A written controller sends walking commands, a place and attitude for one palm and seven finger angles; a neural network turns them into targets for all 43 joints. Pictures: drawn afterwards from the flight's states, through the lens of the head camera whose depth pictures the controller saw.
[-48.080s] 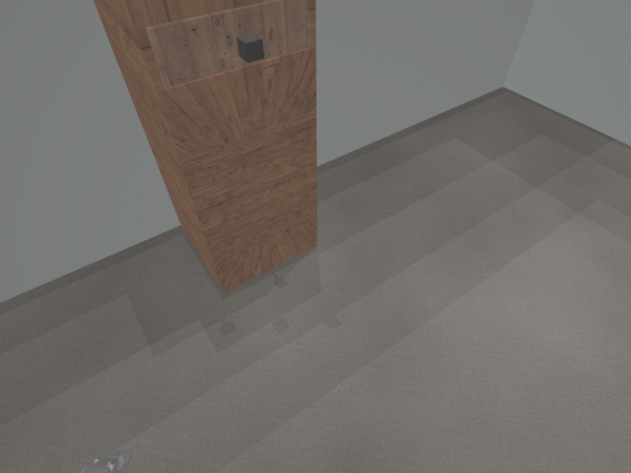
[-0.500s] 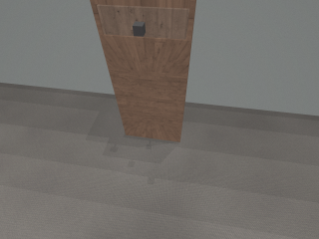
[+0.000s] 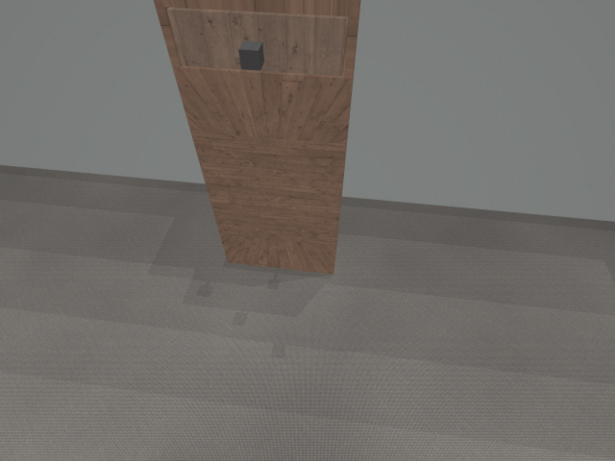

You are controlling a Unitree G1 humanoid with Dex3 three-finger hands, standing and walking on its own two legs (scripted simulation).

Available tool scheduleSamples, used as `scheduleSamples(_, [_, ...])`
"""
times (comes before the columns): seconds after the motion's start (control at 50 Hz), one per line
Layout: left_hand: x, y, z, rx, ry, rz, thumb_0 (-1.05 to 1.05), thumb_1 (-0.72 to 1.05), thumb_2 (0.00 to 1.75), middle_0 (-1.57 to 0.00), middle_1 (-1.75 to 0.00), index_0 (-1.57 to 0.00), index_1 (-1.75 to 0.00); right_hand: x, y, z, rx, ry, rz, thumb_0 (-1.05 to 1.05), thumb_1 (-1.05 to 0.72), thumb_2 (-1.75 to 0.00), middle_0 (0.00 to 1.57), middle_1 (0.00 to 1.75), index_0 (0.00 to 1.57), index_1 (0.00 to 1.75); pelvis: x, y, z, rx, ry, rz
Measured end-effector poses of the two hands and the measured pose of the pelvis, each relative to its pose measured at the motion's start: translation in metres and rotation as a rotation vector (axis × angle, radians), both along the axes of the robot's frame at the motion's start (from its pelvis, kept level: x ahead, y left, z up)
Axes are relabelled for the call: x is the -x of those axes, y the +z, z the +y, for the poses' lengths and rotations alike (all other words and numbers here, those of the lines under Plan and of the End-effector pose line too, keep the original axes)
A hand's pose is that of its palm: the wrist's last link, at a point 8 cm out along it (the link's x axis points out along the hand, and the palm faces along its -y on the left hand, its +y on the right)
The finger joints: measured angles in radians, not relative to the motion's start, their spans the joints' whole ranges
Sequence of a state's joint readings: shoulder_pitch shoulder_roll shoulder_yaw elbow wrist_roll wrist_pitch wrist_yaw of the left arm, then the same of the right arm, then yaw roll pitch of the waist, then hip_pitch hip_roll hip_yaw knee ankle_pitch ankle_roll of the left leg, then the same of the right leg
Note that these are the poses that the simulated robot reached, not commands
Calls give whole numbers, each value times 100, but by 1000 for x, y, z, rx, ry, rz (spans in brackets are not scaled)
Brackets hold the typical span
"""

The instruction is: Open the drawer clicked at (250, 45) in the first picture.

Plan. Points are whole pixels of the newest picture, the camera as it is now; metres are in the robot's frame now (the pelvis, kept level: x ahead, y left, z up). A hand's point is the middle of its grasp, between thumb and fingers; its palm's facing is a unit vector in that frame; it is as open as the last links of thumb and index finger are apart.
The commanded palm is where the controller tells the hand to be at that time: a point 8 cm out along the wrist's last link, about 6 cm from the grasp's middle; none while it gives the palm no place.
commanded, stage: take the last steps up to it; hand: left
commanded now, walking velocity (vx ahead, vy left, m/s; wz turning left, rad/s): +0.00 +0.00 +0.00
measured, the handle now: (253, 51) +0.88 +0.17 +0.11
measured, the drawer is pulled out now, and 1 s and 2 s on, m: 0.00 0.00 0.00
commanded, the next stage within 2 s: come to a stop and stand still in 0.94 s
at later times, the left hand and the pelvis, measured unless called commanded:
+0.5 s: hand out of the picture +0.03 +0.20 -0.19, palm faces +0.01 -0.99 -0.16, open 7.4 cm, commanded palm none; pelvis +0.08 +0.03 -0.01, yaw -4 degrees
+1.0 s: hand (246, 329) +0.37 +0.14 -0.18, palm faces -0.09 -0.98 -0.20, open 7.3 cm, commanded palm none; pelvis +0.26 -0.03 -0.02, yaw -5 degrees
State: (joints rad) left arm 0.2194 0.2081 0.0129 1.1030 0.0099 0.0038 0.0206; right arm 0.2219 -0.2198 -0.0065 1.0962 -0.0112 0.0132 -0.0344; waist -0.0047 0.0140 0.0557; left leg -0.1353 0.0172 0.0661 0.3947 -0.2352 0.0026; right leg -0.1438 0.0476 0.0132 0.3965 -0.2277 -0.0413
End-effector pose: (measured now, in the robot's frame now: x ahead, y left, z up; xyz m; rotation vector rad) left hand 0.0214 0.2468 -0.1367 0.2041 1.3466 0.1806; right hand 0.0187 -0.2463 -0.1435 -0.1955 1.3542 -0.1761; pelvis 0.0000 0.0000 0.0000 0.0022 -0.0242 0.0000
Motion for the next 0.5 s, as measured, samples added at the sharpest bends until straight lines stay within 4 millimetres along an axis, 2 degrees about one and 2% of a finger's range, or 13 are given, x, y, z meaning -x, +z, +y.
scheduleSamples(0.14, [-3,-4,-4,19,-24,9,0,90,90,-20,-30,-20,-30,27,-7,13,-34,-47,40,0,-91,-89,20,30,20,30,-1,-4,1,-3,-23,0])
scheduleSamples(0.24, [-6,-7,-8,33,-15,18,0,90,90,-20,-30,-20,-30,43,-12,18,-56,-73,105,0,-91,-89,20,30,20,30,-16,-8,2,-4,-24,9])
scheduleSamples(0.3, [-5,-11,-9,43,10,31,0,90,90,-20,-30,-20,-30,44,-13,22,-57,-77,144,0,-91,-89,20,30,20,30,-28,-10,4,10,-15,16])
scheduleSamples(0.36, [0,-15,-8,57,43,61,0,90,90,-20,-30,-20,-30,30,-8,26,-44,-73,159,0,-91,-89,20,30,20,30,-42,-10,9,19,-9,21])
scheduleSamples(0.44, [4,-25,-1,85,65,135,0,90,90,-20,-30,-20,-30,-8,-3,34,-9,-74,86,1,-91,-89,20,30,20,30,-64,-14,21,12,-34,20])
scheduleSamples(0.5, [-11,-26,5,98,37,191,0,90,90,-20,-30,-20,-30,-29,-1,40,13,-102,21,0,-91,-89,20,30,20,30,-83,-14,28,3,-66,15])
